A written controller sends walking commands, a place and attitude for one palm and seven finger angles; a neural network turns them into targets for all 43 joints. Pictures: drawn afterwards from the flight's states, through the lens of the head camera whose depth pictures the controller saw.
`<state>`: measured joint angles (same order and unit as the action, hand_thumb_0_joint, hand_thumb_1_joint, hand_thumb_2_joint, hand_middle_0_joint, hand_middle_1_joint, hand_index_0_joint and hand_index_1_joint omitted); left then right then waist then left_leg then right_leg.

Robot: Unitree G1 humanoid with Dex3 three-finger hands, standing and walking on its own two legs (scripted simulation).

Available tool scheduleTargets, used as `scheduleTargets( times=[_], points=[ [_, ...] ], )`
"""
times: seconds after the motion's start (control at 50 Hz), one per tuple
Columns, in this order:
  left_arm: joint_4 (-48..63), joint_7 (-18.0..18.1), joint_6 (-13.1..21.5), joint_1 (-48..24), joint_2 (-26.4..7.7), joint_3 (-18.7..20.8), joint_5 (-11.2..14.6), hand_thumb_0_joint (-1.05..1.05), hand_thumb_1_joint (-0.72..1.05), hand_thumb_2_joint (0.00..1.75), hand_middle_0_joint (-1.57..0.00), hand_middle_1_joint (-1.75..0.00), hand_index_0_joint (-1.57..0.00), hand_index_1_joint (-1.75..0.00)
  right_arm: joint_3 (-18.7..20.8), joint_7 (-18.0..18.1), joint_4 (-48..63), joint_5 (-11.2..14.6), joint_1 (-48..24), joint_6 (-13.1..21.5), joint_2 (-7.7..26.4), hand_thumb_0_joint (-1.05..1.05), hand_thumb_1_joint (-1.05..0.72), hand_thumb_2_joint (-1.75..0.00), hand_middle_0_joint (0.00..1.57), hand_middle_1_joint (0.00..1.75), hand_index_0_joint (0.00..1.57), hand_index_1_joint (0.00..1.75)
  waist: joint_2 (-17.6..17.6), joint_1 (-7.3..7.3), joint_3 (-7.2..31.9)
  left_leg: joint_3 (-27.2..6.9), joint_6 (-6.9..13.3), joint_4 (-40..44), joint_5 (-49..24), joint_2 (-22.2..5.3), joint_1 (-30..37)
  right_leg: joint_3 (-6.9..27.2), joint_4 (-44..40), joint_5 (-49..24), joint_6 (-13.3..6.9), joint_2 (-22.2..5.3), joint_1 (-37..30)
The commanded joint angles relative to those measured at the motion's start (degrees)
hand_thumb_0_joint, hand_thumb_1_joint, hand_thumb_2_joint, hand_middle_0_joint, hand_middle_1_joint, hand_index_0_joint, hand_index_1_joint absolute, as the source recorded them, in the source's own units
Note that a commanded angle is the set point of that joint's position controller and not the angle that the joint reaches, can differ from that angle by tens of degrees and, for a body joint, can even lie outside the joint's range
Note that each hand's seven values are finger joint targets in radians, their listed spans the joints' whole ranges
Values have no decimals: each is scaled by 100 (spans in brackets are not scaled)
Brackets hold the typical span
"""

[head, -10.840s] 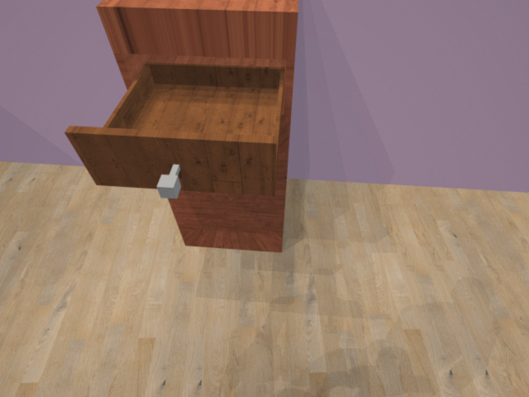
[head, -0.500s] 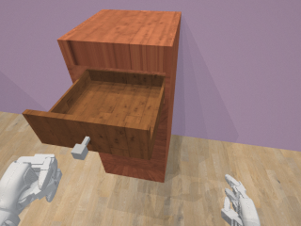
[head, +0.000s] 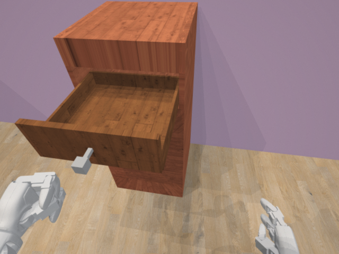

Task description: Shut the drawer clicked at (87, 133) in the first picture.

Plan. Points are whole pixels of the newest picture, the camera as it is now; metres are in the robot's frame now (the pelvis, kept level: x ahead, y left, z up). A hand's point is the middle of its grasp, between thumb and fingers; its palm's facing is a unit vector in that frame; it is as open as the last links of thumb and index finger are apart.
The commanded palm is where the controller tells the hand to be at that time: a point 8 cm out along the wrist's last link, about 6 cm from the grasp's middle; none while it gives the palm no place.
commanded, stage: bring the fist close to the handle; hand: left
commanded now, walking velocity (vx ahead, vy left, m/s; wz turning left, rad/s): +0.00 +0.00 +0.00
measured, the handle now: (84, 159) +0.32 +0.26 +0.05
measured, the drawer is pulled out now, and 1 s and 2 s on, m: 0.30 0.30 0.25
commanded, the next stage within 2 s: push the drawer shut in 1.10 s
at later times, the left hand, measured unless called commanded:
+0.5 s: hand (78, 195) +0.22 +0.23 +0.07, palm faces -0.01 -1.00 -0.08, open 3.3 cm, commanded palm +0.19 +0.28 +0.07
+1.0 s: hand (90, 192) +0.23 +0.22 +0.05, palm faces -0.04 -1.00 -0.08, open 3.3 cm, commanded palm +0.20 +0.27 +0.05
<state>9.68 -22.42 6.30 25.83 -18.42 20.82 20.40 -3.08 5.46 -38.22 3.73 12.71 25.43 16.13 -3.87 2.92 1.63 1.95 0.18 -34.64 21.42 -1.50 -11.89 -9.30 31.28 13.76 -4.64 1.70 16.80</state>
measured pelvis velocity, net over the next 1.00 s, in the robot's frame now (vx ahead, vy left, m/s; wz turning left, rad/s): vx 0.00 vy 0.03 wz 0.01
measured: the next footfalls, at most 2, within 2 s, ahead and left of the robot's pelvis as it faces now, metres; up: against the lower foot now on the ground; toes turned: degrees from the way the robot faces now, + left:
none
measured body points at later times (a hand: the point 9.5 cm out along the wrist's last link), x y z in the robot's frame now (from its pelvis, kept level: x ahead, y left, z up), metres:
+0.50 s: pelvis +0.00 +0.03 -0.01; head +0.01 +0.01 +0.44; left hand +0.21 +0.28 +0.07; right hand +0.18 -0.21 -0.08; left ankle -0.03 +0.11 -0.73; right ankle +0.04 -0.06 -0.73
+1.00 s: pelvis +0.00 +0.03 -0.02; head +0.04 +0.02 +0.43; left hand +0.23 +0.27 +0.05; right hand +0.17 -0.21 -0.10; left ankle -0.03 +0.11 -0.73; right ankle +0.04 -0.06 -0.73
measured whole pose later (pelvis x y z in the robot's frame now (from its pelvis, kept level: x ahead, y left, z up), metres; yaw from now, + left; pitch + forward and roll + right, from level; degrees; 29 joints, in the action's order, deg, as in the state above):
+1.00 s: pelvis +0.00 +0.03 -0.02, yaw +0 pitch +7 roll -1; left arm -1.0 -16.6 16.7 16.4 -13.6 10.3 14.4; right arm -2.0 2.7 -35.0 1.6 14.3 18.3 15.2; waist -2.5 -0.1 3.2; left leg 2.7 2.7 -45.1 25.6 1.2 -26.5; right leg -8.3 43.0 17.9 -2.5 -1.8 32.0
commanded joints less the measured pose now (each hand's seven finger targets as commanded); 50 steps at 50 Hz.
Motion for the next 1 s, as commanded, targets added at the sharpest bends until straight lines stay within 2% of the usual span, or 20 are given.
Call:
scheduleTargets(
  times=[0.0,0.1,0.2,0.22,0.24,0.3,0.36,0.4,0.44,0.48,0.54,0.6,0.64,0.72,0.74,0.76,0.78,0.86,0.96,0.98],
  points=[
    [742,29,538,-762,-1135,695,131,0,90,90,-140,-160,-140,-160,258,41,911,14,-661,364,628,0,-90,-90,20,30,20,30,222,-49,278,-315,96,329,-867,136,-841,1372,-795,362,465,-508,-585],
    [811,-21,717,-863,-756,213,40,0,90,90,-140,-160,-140,-160,285,-12,949,-30,-603,417,637,0,-90,-90,20,30,20,30,145,-100,524,-323,132,334,-1062,158,-756,1098,-522,-23,406,-441,-557],
    [464,127,783,-812,-821,292,-115,0,90,90,-140,-160,-140,-160,335,-48,906,-73,-523,330,638,0,-90,-90,20,30,20,30,378,-84,467,-326,116,326,-1059,158,-983,930,-337,-129,387,-392,-386],
    [468,145,805,-955,-775,215,-122,0,90,90,-140,-160,-140,-160,323,-43,919,-77,-536,309,640,0,-90,-90,20,30,20,30,210,-103,419,-326,113,323,-949,167,-1016,945,-331,11,379,-402,-311],
    [506,199,847,-1136,-831,234,-150,0,90,90,-140,-160,-140,-160,330,-36,878,-93,-532,261,664,0,-90,-90,20,30,20,30,283,-143,362,-339,125,301,-943,153,-1021,908,-314,49,373,-384,-246],
    [634,251,968,-1055,-553,-62,-218,0,90,90,-140,-160,-140,-160,336,-82,973,-112,-468,259,620,0,-90,-90,20,30,20,30,-63,-125,693,-363,103,300,-1125,168,-858,735,-68,-338,339,-364,-266],
    [377,344,1025,-1207,-513,-144,-296,0,90,90,-140,-160,-140,-160,350,-92,933,-149,-394,173,655,0,-90,-90,20,30,20,30,347,-206,650,-411,96,247,-1066,154,-1070,678,33,-322,363,-331,-122],
    [266,314,1059,-1433,-322,-424,-327,0,90,90,-140,-160,-140,-160,337,-96,963,-133,-375,140,662,0,-90,-90,20,30,20,30,216,-267,535,-455,77,228,-899,150,-1101,640,106,-177,360,-323,101],
    [247,388,1091,-1676,-487,-353,-409,0,90,90,-140,-160,-140,-160,356,-83,967,-142,-323,89,692,0,-90,-90,20,30,20,30,249,-280,704,-473,78,165,-938,144,-1098,630,207,-197,352,-318,126],
    [232,427,1116,-1476,-425,-393,-457,0,90,90,-140,-160,-140,-160,371,-115,1033,-156,-266,62,654,0,-90,-90,20,30,20,30,173,-214,966,-484,26,131,-1229,138,-1046,592,339,-492,330,-323,53],
    [124,524,1165,-1528,-337,-487,-520,0,90,90,-140,-160,-140,-160,366,-148,1034,-194,-258,-34,650,0,-90,-90,20,30,20,30,280,-240,915,-501,-18,42,-1400,123,-1189,549,479,-650,325,-310,169],
    [109,579,1248,-1385,-281,-527,-537,0,90,90,-140,-160,-140,-160,384,-198,1115,-204,-210,-106,633,0,-90,-90,20,30,20,30,124,-196,1083,-485,-85,-42,-1603,125,-1230,543,615,-787,308,-325,201],
    [-23,637,1303,-1622,-317,-525,-575,0,90,90,-140,-160,-140,-160,388,-198,1081,-217,-192,-198,655,0,-90,-90,20,30,20,30,395,-281,946,-498,-69,-101,-1454,123,-1418,536,648,-667,319,-303,341],
    [97,611,1442,-1722,-334,-557,-537,0,90,90,-140,-160,-140,-160,390,-216,1198,-195,-193,-262,630,0,-90,-90,20,30,20,30,-4,-235,1241,-482,-95,-192,-1363,138,-1416,591,750,-554,295,-334,351],
    [166,665,1478,-1760,-459,-467,-566,0,90,90,-140,-160,-140,-160,393,-212,1173,-198,-179,-288,641,0,-90,-90,20,30,20,30,98,-258,1265,-508,-90,-208,-1414,117,-1418,578,768,-559,297,-321,356],
    [209,649,1497,-1716,-280,-616,-541,0,90,90,-140,-160,-140,-160,387,-218,1220,-202,-182,-288,615,0,-90,-90,20,30,20,30,157,-253,1352,-513,-88,-198,-1432,120,-1411,573,780,-577,302,-325,312],
    [185,647,1502,-1592,-367,-510,-521,0,90,90,-140,-160,-140,-160,405,-224,1210,-189,-166,-284,613,0,-90,-90,20,30,20,30,96,-233,1406,-498,-95,-218,-1487,112,-1398,585,777,-637,299,-327,280],
    [39,605,1431,-1513,-135,-747,-500,0,90,90,-140,-160,-140,-160,391,-238,1173,-168,-173,-328,623,0,-90,-90,20,30,20,30,219,-335,1099,-517,-75,-250,-1425,98,-1523,542,767,-610,320,-309,469],
    [134,638,1379,-1517,-231,-687,-490,0,90,90,-140,-160,-140,-160,385,-234,1244,-167,-197,-371,623,0,-90,-90,20,30,20,30,244,-314,1197,-478,-19,-269,-1193,137,-1621,606,736,-474,323,-333,382],
    [81,655,1379,-1517,-414,-486,-480,0,90,90,-140,-160,-140,-160,397,-224,1229,-160,-179,-386,630,0,-90,-90,20,30,20,30,248,-295,1198,-472,-20,-264,-1126,143,-1678,619,724,-425,320,-340,336]
  ],
)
